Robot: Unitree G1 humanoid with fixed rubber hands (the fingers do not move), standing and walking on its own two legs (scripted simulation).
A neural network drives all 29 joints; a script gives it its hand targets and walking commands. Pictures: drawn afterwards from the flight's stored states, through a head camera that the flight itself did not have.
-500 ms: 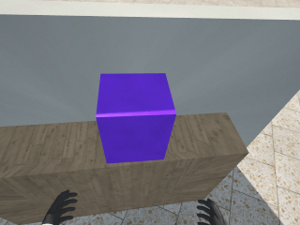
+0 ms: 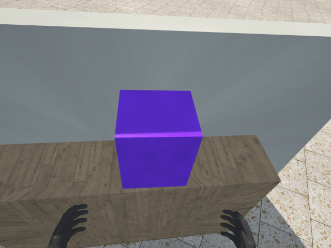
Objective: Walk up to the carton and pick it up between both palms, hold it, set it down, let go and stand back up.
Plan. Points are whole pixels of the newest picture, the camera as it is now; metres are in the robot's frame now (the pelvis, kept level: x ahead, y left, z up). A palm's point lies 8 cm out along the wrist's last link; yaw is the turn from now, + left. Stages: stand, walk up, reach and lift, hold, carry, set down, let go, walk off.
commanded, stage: reach and lift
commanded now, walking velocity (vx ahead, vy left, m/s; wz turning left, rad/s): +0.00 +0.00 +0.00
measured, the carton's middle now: (155, 141) +0.44 +0.03 -0.02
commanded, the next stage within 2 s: none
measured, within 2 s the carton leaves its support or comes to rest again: neither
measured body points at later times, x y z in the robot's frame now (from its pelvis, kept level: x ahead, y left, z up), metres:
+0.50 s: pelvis -0.01 +0.00 -0.01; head +0.00 +0.02 +0.44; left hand +0.24 +0.24 -0.05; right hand +0.24 -0.19 -0.04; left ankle +0.00 +0.10 -0.74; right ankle -0.01 -0.11 -0.74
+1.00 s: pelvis +0.00 +0.00 +0.00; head +0.00 +0.02 +0.45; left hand +0.31 +0.24 +0.02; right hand +0.31 -0.19 +0.03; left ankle +0.00 +0.10 -0.74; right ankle -0.01 -0.11 -0.74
